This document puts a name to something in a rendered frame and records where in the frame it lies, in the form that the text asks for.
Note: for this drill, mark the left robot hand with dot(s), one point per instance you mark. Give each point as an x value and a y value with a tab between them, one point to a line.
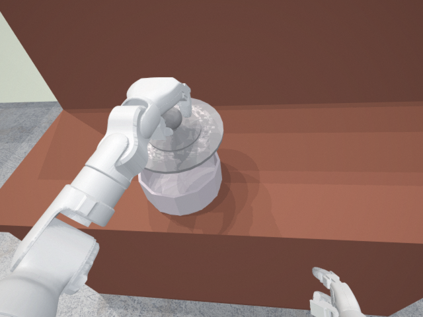
165	92

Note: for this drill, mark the knob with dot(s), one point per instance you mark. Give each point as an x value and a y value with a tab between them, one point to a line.
173	118

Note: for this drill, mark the robot left forearm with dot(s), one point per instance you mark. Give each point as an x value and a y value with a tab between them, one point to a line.
120	155

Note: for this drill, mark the right robot hand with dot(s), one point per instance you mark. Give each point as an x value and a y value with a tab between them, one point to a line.
341	297

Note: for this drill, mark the lid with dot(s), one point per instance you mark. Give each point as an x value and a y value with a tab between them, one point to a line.
193	143

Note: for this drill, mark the table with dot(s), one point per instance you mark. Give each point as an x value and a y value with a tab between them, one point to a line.
321	157

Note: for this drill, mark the left robot upper arm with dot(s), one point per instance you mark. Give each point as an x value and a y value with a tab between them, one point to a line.
57	263

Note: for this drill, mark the pot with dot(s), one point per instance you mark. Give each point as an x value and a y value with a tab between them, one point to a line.
186	192

